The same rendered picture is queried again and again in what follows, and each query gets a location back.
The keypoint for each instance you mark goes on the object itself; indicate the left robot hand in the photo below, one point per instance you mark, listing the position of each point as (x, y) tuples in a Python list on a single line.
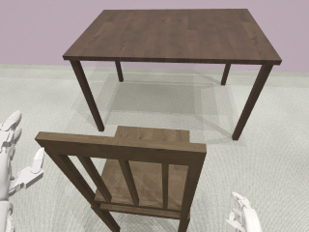
[(10, 132)]

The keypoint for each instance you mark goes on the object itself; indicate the chair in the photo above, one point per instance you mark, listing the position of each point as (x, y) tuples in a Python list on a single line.
[(148, 172)]

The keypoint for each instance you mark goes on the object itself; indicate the robot left forearm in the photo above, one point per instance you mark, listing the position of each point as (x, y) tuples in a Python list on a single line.
[(6, 221)]

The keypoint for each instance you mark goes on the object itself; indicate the right robot hand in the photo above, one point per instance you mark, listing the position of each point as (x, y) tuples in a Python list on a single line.
[(247, 220)]

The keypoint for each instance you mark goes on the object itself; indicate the table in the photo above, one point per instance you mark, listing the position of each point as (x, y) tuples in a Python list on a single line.
[(191, 36)]

